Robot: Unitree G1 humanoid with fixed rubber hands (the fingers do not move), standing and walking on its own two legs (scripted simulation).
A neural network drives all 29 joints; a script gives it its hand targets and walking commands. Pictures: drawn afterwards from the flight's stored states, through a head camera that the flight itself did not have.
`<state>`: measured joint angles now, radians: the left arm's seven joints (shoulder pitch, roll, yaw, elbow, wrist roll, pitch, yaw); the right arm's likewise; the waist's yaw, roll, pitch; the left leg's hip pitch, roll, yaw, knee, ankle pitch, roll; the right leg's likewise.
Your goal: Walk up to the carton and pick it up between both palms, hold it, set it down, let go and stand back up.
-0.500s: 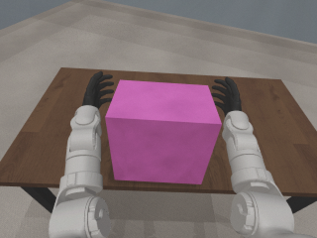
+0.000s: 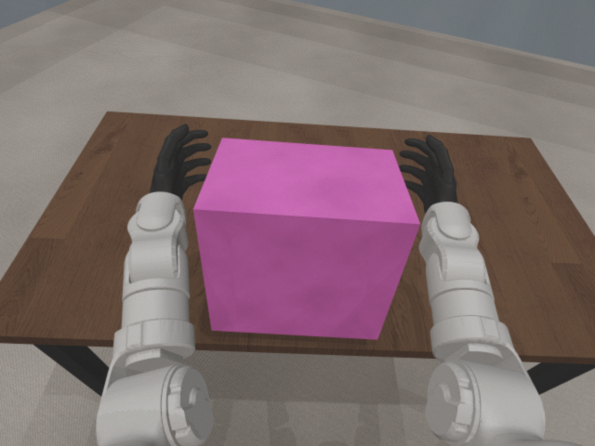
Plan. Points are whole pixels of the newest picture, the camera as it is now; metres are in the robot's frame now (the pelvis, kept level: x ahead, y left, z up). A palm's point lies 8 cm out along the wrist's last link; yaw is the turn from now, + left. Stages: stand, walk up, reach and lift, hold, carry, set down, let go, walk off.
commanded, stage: set down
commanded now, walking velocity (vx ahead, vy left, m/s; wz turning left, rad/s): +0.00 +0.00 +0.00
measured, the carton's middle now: (301, 240) +0.41 -0.02 +0.04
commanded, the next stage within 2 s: none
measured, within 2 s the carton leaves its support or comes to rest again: rests again in 1.64 s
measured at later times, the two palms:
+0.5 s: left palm (173, 199) +0.42 +0.15 +0.12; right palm (434, 204) +0.40 -0.20 +0.13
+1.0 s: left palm (174, 211) +0.41 +0.15 +0.11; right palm (432, 215) +0.39 -0.20 +0.11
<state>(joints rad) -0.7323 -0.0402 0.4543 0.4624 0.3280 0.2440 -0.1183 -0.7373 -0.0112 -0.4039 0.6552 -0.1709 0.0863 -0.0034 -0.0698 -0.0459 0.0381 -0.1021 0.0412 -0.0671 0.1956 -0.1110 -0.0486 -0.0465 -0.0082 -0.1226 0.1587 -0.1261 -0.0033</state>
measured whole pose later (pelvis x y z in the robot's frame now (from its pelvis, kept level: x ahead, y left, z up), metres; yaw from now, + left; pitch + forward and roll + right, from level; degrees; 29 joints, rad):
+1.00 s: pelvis +0.01 +0.00 +0.00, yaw -1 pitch +0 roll +0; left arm -0.59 -0.12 0.45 0.32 0.35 0.22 -0.12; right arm -0.60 0.02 -0.36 0.54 -0.12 0.01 0.00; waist -0.05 -0.05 0.08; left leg -0.07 0.04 -0.04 0.19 -0.13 -0.04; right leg -0.01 -0.01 -0.10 0.13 -0.12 0.00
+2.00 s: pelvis +0.01 +0.00 +0.00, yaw -2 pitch +3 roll +0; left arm -0.49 -0.06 0.36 0.45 0.27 0.13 -0.07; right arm -0.53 -0.02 -0.29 0.65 -0.08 -0.07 -0.01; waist -0.02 -0.03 0.04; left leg -0.12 0.05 -0.03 0.19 -0.12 -0.05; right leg -0.09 0.00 -0.08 0.16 -0.12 -0.01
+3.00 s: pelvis -0.05 +0.02 -0.01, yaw -6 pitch +4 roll +0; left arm -0.48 0.36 0.03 0.31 -0.28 0.45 0.08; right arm -0.61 -0.36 -0.12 0.64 0.29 0.27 0.06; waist -0.01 -0.03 -0.07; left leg -0.30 0.05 0.03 0.32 -0.10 -0.03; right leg -0.29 0.00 -0.02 0.29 -0.08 0.00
